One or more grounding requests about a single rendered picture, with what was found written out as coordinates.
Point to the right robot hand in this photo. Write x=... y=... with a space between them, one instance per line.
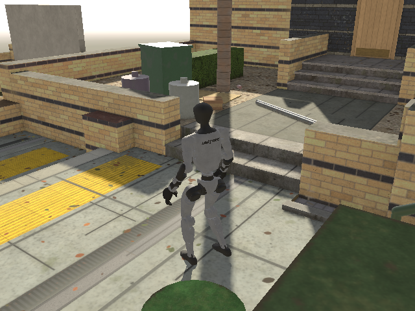
x=219 y=172

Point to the robot right forearm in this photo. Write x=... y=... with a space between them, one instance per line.
x=225 y=164

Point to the humanoid robot head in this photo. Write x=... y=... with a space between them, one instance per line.
x=203 y=112

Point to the robot right upper arm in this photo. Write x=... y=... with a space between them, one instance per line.
x=225 y=141

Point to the left robot hand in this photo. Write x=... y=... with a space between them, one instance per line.
x=167 y=195

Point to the robot left upper arm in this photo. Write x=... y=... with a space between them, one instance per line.
x=187 y=148

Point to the robot left forearm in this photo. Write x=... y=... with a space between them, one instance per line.
x=178 y=178

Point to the humanoid robot torso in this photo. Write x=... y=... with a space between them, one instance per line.
x=206 y=157

